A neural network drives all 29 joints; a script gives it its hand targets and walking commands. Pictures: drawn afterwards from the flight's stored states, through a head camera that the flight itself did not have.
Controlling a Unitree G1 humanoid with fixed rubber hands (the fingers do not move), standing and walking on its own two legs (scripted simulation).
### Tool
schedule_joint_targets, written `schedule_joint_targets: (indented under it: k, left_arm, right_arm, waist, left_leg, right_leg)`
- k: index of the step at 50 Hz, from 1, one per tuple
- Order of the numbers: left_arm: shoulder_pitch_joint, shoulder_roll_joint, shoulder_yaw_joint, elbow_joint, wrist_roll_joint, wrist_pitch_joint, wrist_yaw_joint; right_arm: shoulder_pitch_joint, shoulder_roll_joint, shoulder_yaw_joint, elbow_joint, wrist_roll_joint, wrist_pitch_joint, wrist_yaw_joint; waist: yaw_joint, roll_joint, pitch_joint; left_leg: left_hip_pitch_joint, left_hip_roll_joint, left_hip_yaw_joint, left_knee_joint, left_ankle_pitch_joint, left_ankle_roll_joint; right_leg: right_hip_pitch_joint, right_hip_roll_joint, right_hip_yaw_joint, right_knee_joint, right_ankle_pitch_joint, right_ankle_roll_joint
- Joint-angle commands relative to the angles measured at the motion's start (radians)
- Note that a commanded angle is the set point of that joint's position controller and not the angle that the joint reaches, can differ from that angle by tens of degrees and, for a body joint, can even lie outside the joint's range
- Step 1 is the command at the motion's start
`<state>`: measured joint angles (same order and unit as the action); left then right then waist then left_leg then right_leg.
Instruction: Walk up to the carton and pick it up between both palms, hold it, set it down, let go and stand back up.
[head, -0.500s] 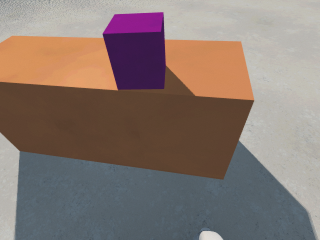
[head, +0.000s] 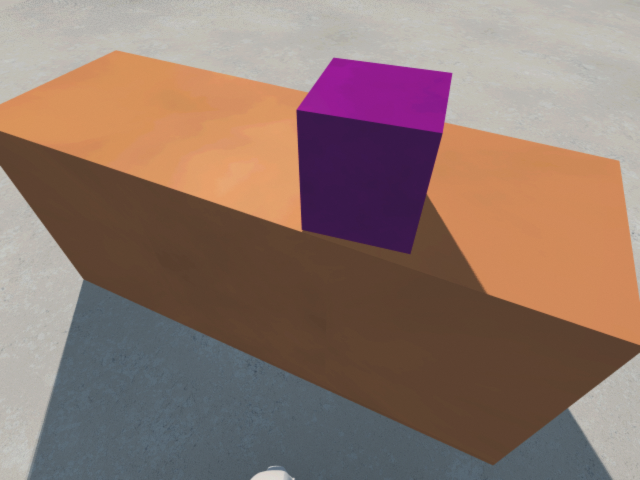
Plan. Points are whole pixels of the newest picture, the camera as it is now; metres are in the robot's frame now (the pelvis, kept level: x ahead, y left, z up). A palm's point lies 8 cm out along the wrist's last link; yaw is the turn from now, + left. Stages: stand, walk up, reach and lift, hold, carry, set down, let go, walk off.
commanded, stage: walk up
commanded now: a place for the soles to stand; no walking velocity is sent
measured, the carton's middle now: (372, 156) +0.64 -0.03 +0.07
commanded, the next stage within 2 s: none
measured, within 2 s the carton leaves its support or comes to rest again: neither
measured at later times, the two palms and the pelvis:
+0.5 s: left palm (237, 383) +0.29 +0.18 -0.12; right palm out of the picture +0.17 -0.28 -0.15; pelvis +0.14 -0.03 -0.01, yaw -4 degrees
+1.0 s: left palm (209, 446) +0.21 +0.20 -0.13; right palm (559, 477) +0.19 -0.28 -0.12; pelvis +0.13 -0.04 +0.01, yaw -3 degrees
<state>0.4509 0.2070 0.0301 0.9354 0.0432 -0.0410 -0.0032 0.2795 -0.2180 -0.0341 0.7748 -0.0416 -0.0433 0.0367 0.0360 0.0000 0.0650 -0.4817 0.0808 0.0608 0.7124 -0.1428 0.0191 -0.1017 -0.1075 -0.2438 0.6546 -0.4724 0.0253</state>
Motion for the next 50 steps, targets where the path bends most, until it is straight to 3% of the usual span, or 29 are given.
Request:
schedule_joint_targets:
  k: [1, 2, 3, 4, 5, 7, 10, 13, 15, 16, 18, 19, 20, 21, 22, 23, 24, 26, 27, 29, 30, 32, 33, 34, 35, 36, 40, 46, 50]
  left_arm:
    - [0.001, 0.121, 0.015, -0.068, 0.009, -0.001, -0.008]
    - [0.051, 0.072, -0.005, -0.094, -0.001, 0.005, -0.016]
    - [0.058, 0.099, 0.004, -0.129, -0.006, 0.02, -0.022]
    - [0.028, 0.13, 0.015, -0.141, 0.002, 0.032, -0.017]
    - [-0.053, 0.158, 0.026, -0.163, 0.005, 0.035, -0.017]
    - [-0.058, 0.131, 0.035, -0.142, 0.014, 0.024, -0.015]
    - [0.005, 0.109, 0.038, -0.099, 0.019, 0.034, -0.017]
    - [-0.081, 0.075, 0.037, -0.121, 0.003, 0.039, -0.003]
    - [-0.072, 0.03, 0.021, -0.101, -0.017, 0.044, 0.0]
    - [-0.102, 0.029, 0.021, -0.121, -0.023, 0.04, -0.001]
    - [-0.104, 0.04, 0.015, -0.123, -0.025, 0.026, 0.002]
    - [-0.103, 0.052, 0.017, -0.107, -0.021, 0.021, 0.0]
    - [-0.136, 0.129, 0.03, -0.122, -0.011, 0.017, 0.006]
    - [-0.135, 0.223, 0.054, -0.15, -0.016, 0.012, 0.012]
    - [-0.15, 0.257, 0.052, -0.165, -0.047, 0.029, 0.014]
    - [-0.214, 0.217, 0.048, -0.187, -0.055, 0.042, 0.018]
    - [-0.249, 0.212, 0.04, -0.186, -0.061, 0.049, 0.02]
    - [-0.301, 0.177, 0.029, -0.197, -0.043, 0.055, 0.036]
    - [-0.342, 0.171, 0.02, -0.196, -0.032, 0.058, 0.038]
    - [-0.375, 0.154, 0.013, -0.221, -0.027, 0.064, 0.033]
    - [-0.399, 0.164, 0.017, -0.211, -0.028, 0.068, 0.028]
    - [-0.418, 0.147, 0.011, -0.201, -0.03, 0.074, 0.021]
    - [-0.387, 0.109, 0.003, -0.211, -0.033, 0.079, 0.015]
    - [-0.355, 0.099, 0.006, -0.203, -0.058, 0.085, 0.019]
    - [-0.35, 0.094, -0.004, -0.181, -0.058, 0.084, 0.019]
    - [-0.372, 0.091, -0.002, -0.163, -0.045, 0.075, 0.013]
    - [-0.368, 0.126, 0.001, -0.148, -0.03, 0.048, 0.005]
    - [-0.345, 0.155, 0.001, -0.11, -0.041, 0.051, 0.011]
    - [-0.318, 0.153, 0.0, -0.098, -0.045, 0.047, 0.007]
  right_arm:
    - [0.264, -0.117, -0.052, -0.005, -0.01, -0.026, -0.029]
    - [0.352, -0.191, -0.073, -0.013, -0.014, -0.03, -0.05]
    - [0.392, -0.289, -0.093, -0.013, 0.011, -0.011, -0.069]
    - [0.353, -0.301, -0.089, -0.019, 0.038, 0.003, -0.079]
    - [0.251, -0.245, -0.067, -0.047, 0.044, 0.005, -0.088]
    - [0.137, -0.188, -0.046, -0.045, 0.022, -0.01, -0.088]
    - [0.092, -0.122, -0.013, -0.013, 0.012, -0.033, -0.075]
    - [0.041, -0.106, 0.009, -0.01, 0.007, -0.043, -0.082]
    - [-0.016, -0.095, 0.016, -0.004, 0.012, -0.029, -0.075]
    - [-0.022, -0.125, 0.012, -0.005, 0.012, -0.021, -0.071]
    - [-0.059, -0.193, 0.003, -0.012, 0.029, 0.004, -0.06]
    - [-0.067, -0.185, 0.001, -0.007, 0.038, 0.022, -0.055]
    - [-0.053, -0.161, 0.0, -0.002, 0.052, 0.03, -0.055]
    - [-0.007, -0.108, 0.011, -0.019, 0.05, 0.034, -0.056]
    - [0.059, -0.061, 0.015, -0.011, 0.071, 0.061, -0.065]
    - [0.057, -0.098, 0.007, 0.004, 0.059, 0.075, -0.071]
    - [0.048, -0.096, 0.011, 0.013, 0.049, 0.079, -0.073]
    - [0.029, -0.069, 0.014, 0.011, 0.05, 0.069, -0.084]
    - [0.052, -0.086, 0.009, 0.014, 0.042, 0.064, -0.088]
    - [0.089, -0.089, 0.001, 0.027, 0.042, 0.056, -0.08]
    - [0.11, -0.072, 0.008, 0.034, 0.049, 0.048, -0.077]
    - [0.124, -0.111, -0.006, 0.033, 0.042, 0.033, -0.065]
    - [0.085, -0.181, -0.017, 0.023, 0.041, 0.03, -0.061]
    - [-0.046, -0.242, -0.029, -0.006, 0.052, 0.037, -0.053]
    - [-0.135, -0.226, -0.02, -0.019, 0.049, 0.038, -0.053]
    - [-0.143, -0.184, -0.005, -0.022, 0.052, 0.043, -0.048]
    - [-0.094, -0.182, 0.004, 0.01, 0.053, 0.038, -0.046]
    - [-0.078, -0.142, 0.015, 0.032, 0.045, 0.044, -0.038]
    - [-0.104, -0.16, 0.014, 0.044, 0.049, 0.039, -0.04]
  waist:
    - [-0.12, 0.055, -0.062]
    - [-0.144, 0.226, -0.166]
    - [-0.144, 0.236, -0.154]
    - [-0.15, 0.186, -0.114]
    - [-0.148, 0.176, -0.021]
    - [-0.1, 0.204, 0.027]
    - [-0.055, 0.164, -0.006]
    - [-0.049, 0.133, 0.029]
    - [-0.018, 0.183, 0.014]
    - [-0.032, 0.213, -0.007]
    - [-0.006, 0.191, -0.059]
    - [0.013, 0.122, -0.067]
    - [-0.006, 0.034, -0.086]
    - [-0.01, -0.146, -0.154]
    - [-0.022, -0.277, -0.24]
    - [-0.018, -0.229, -0.219]
    - [-0.018, -0.246, -0.155]
    - [-0.036, -0.228, -0.105]
    - [-0.052, -0.259, -0.121]
    - [-0.062, -0.198, -0.178]
    - [-0.076, -0.215, -0.212]
    - [-0.103, -0.12, -0.243]
    - [-0.059, 0.02, -0.204]
    - [-0.04, 0.151, -0.117]
    - [-0.022, 0.153, -0.064]
    - [-0.032, 0.076, -0.062]
    - [-0.053, 0.057, -0.115]
    - [-0.053, -0.02, -0.094]
    - [-0.039, 0.007, -0.051]
  left_leg:
    - [0.423, -0.081, 0.035, -0.093, -0.096, 0.022]
    - [0.519, 0.173, -0.365, -0.211, -0.272, 0.065]
    - [0.586, 0.348, -0.827, -0.444, -0.413, 0.176]
    - [0.53, 0.407, -0.921, -0.531, -0.58, 0.185]
    - [0.446, 0.375, -0.806, -0.534, -0.655, 0.185]
    - [0.316, 0.31, -0.558, -0.492, -0.535, 0.135]
    - [0.232, 0.273, -0.378, -0.454, -0.314, 0.168]
    - [0.202, 0.274, -0.243, -0.359, 0.231, 0.2]
    - [0.142, 0.207, -0.07, -0.269, 0.513, 0.157]
    - [0.154, 0.172, -0.044, -0.197, 0.587, 0.147]
    - [0.16, 0.156, -0.013, -0.102, 0.488, 0.124]
    - [0.135, 0.136, -0.007, -0.06, 0.371, 0.099]
    - [0.101, 0.087, 0.02, 0.028, 0.227, 0.053]
    - [0.039, 0.033, 0.04, 0.172, -0.089, 0.002]
    - [0.128, -0.029, 0.041, 0.282, -0.46, -0.029]
    - [0.104, -0.039, -0.003, 0.342, -0.548, -0.025]
    - [0.079, -0.032, -0.037, 0.373, -0.569, -0.02]
    - [0.035, -0.022, -0.07, 0.318, -0.505, -0.01]
    - [0.075, -0.037, -0.048, 0.301, -0.477, -0.014]
    - [0.09, -0.033, -0.047, 0.187, -0.414, -0.02]
    - [0.159, -0.041, -0.023, 0.079, -0.308, -0.018]
    - [0.294, 0.004, -0.096, -0.134, -0.033, 0.001]
    - [0.31, 0.11, -0.26, -0.209, -0.006, 0.037]
    - [0.143, 0.201, -0.347, -0.293, 0.042, 0.115]
    - [0.049, 0.184, -0.333, -0.283, 0.065, 0.129]
    - [0.032, 0.154, -0.279, -0.297, 0.034, 0.106]
    - [0.13, 0.043, -0.129, -0.191, -0.078, 0.032]
    - [0.13, 0.031, -0.134, -0.24, -0.303, 0.039]
    - [0.091, 0.062, -0.169, -0.301, -0.298, 0.051]
  right_leg:
    - [-0.277, -0.093, 0.077, 0.104, 0.164, -0.138]
    - [-0.377, -0.023, 0.07, 0.401, 0.016, -0.079]
    - [-0.567, 0.105, 0.197, 0.566, -0.113, -0.038]
    - [-0.627, 0.052, 0.266, 0.669, -0.081, -0.041]
    - [-0.683, 0.028, 0.286, 0.683, -0.054, -0.034]
    - [-0.654, -0.016, 0.283, 0.65, -0.02, -0.016]
    - [-0.506, -0.02, 0.291, 0.538, 0.03, 0.013]
    - [-0.451, -0.009, 0.265, 0.39, 0.051, 0.014]
    - [-0.305, 0.005, 0.224, 0.245, 0.145, -0.005]
    - [-0.268, 0.035, 0.186, 0.195, 0.214, -0.012]
    - [-0.175, 0.072, 0.154, 0.016, 0.371, -0.03]
    - [-0.094, 0.079, 0.138, -0.056, 0.51, -0.045]
    - [-0.046, 0.024, 0.198, -0.073, 0.737, -0.066]
    - [0.019, -0.15, 0.407, -0.098, 0.96, -0.12]
    - [-0.095, -0.285, 0.575, -0.193, 0.877, -0.254]
    - [-0.132, -0.295, 0.652, -0.242, 0.639, -0.309]
    - [-0.177, -0.267, 0.608, -0.278, 0.536, -0.3]
    - [-0.153, -0.243, 0.521, -0.234, 0.68, -0.282]
    - [-0.182, -0.215, 0.486, -0.227, 0.684, -0.268]
    - [-0.125, -0.214, 0.478, -0.191, 0.65, -0.255]
    - [-0.136, -0.174, 0.408, -0.143, 0.668, -0.223]
    - [-0.232, -0.133, 0.381, -0.058, 0.528, -0.149]
    - [-0.348, -0.059, 0.318, 0.02, 0.314, -0.097]
    - [-0.254, 0.058, 0.199, 0.033, 0.182, -0.05]
    - [-0.143, 0.046, 0.229, -0.003, 0.159, -0.048]
    - [-0.126, 0.049, 0.229, -0.021, 0.21, -0.056]
    - [-0.102, -0.058, 0.316, -0.107, 0.443, -0.096]
    - [-0.158, -0.086, 0.372, -0.227, 0.115, -0.098]
    - [-0.164, -0.038, 0.309, -0.187, 0.151, -0.064]
